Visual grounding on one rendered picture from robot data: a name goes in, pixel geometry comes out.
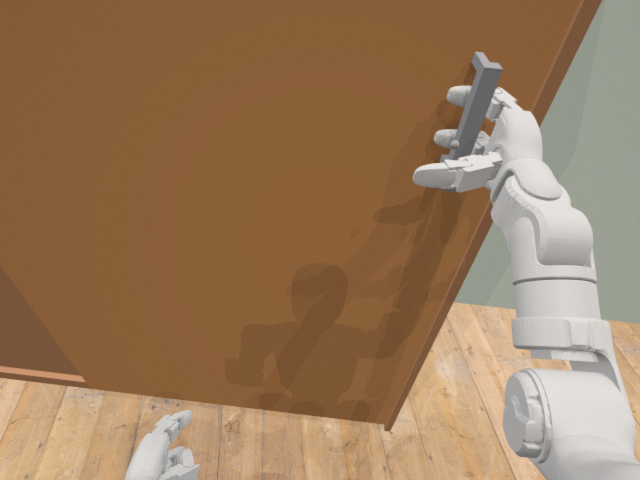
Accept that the right robot hand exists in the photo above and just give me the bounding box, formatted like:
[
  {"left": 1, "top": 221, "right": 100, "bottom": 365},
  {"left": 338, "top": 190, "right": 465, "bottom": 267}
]
[{"left": 413, "top": 86, "right": 542, "bottom": 193}]

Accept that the robot right upper arm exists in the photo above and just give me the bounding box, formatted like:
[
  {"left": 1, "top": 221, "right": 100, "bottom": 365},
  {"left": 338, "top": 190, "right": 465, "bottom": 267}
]
[{"left": 503, "top": 368, "right": 640, "bottom": 480}]

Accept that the wardrobe door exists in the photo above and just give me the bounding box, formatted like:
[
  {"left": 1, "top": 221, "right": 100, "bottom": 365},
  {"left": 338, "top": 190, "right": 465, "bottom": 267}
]
[
  {"left": 0, "top": 0, "right": 580, "bottom": 424},
  {"left": 0, "top": 266, "right": 81, "bottom": 376}
]

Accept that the left robot hand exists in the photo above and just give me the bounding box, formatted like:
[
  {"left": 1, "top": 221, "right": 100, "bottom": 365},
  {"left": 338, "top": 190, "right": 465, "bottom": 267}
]
[{"left": 124, "top": 410, "right": 199, "bottom": 480}]

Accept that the handle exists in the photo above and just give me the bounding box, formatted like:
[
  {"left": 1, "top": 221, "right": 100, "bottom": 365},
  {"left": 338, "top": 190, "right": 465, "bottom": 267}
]
[{"left": 439, "top": 52, "right": 503, "bottom": 192}]

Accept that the robot right forearm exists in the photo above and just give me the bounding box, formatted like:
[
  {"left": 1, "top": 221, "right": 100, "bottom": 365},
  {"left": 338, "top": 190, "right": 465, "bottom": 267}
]
[{"left": 490, "top": 158, "right": 636, "bottom": 454}]

